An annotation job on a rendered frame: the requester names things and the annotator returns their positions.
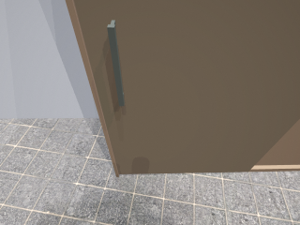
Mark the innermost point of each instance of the handle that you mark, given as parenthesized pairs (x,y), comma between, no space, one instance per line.
(116,62)

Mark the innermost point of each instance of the wardrobe door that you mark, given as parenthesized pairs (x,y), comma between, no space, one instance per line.
(286,151)
(210,86)

